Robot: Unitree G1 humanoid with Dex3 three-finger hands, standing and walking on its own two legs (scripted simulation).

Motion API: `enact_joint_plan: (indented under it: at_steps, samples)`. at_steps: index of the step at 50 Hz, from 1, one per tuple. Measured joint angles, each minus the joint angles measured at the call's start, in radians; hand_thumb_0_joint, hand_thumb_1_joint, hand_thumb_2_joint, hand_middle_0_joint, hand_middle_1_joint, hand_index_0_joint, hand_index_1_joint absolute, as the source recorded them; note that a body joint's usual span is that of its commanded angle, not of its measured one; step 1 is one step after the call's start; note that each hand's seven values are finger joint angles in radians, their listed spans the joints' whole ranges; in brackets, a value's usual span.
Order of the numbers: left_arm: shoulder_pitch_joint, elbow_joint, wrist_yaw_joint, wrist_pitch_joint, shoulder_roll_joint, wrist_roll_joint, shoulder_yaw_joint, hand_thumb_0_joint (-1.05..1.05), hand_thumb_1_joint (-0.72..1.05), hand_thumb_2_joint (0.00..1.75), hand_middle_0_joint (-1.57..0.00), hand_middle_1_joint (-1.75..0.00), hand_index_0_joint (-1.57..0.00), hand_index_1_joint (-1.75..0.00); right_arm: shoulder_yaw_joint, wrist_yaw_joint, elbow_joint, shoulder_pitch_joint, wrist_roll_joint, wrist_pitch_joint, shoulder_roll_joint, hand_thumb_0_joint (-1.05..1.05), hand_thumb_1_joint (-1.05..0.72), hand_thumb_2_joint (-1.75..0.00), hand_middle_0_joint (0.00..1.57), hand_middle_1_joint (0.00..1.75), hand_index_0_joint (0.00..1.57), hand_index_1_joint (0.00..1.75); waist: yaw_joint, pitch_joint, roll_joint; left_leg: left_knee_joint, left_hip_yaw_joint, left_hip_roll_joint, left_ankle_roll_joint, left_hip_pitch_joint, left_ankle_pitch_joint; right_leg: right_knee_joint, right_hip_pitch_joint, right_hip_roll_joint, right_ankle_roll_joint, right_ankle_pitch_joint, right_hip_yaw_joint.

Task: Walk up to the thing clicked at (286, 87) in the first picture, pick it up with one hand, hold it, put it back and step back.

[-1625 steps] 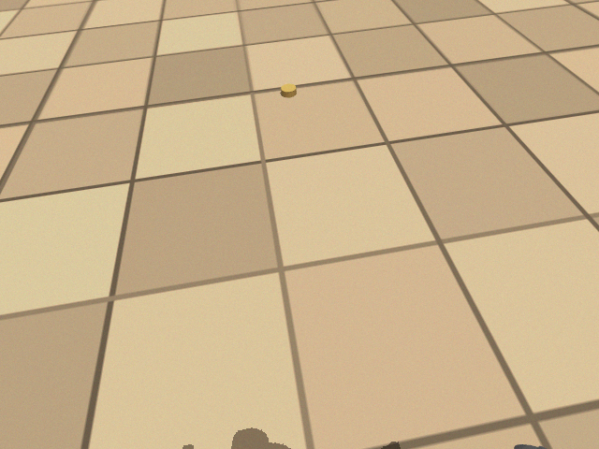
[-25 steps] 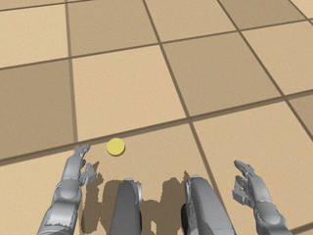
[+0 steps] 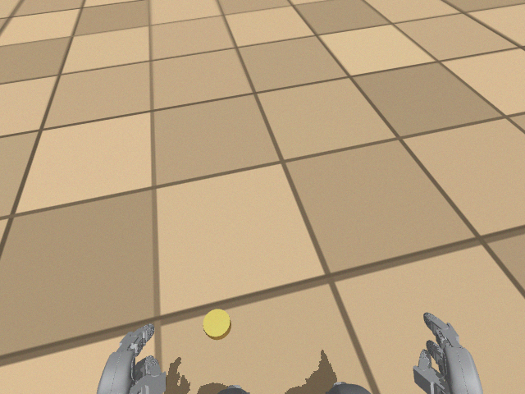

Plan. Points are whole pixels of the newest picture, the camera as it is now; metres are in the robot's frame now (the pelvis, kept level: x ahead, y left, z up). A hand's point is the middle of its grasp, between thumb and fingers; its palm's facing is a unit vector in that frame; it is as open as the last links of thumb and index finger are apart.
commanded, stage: home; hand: left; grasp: from above
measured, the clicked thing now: (217, 324) +0.45 +0.21 -0.69
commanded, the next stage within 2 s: none
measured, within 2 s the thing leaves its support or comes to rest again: neither
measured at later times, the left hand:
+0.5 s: hand (163, 385) +0.16 +0.18 -0.04, palm faces +0.06 -0.98 -0.20, open 7.4 cm
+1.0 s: hand (163, 385) +0.16 +0.18 -0.04, palm faces +0.05 -0.98 -0.20, open 7.4 cm
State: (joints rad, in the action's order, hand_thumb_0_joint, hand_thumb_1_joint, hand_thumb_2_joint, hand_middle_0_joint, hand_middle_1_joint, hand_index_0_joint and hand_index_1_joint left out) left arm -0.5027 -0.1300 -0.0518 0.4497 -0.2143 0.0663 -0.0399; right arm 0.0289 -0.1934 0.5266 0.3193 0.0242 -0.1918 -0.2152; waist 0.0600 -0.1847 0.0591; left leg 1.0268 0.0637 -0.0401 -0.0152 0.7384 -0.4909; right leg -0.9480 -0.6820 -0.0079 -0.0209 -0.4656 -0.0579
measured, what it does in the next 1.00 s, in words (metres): stands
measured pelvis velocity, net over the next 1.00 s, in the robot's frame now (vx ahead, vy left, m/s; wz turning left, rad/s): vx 0.00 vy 0.00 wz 0.01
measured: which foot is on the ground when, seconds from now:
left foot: down 0.00-1.00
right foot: down 0.00-1.00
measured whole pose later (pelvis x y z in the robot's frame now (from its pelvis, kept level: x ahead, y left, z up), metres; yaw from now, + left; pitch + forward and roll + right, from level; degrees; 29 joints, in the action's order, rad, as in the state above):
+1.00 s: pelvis +0.00 +0.00 +0.00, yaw +0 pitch +10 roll -3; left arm -0.50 -0.13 -0.02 0.46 -0.22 0.05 -0.03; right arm 0.03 -0.19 0.55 0.29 0.01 -0.25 -0.21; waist 0.04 -0.16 0.04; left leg 1.01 0.06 -0.04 -0.02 0.69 -0.49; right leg -0.94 -0.63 -0.01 -0.02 -0.47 -0.06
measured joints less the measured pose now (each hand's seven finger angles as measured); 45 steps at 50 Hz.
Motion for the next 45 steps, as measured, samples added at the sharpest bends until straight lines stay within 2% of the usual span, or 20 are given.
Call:
enact_joint_plan:
  at_steps: [15,45]
  samples:
    - [0.007,0.015,0.039,0.006,-0.002,-0.018,0.006,0.01,0.91,0.9,-0.2,-0.3,-0.2,-0.3,0.005,0.006,-0.002,-0.052,-0.02,-0.059,0.0,0.01,-0.9,-0.9,0.2,0.3,0.2,0.3,-0.024,0.031,-0.019,-0.025,0.006,0.007,-0.005,-0.05,0.008,0.015,0.05,-0.006,0.003,-0.001,-0.006]
    - [0.008,0.011,0.034,0.002,-0.005,-0.017,0.008,0.01,0.91,0.9,-0.2,-0.3,-0.2,-0.3,0.0,0.001,0.023,-0.024,-0.018,-0.057,0.0,0.01,-0.9,-0.9,0.2,0.3,0.2,0.3,-0.019,0.029,-0.015,-0.022,-0.001,0.002,-0.004,-0.052,0.002,0.012,0.048,-0.002,0.002,-0.004,0.002]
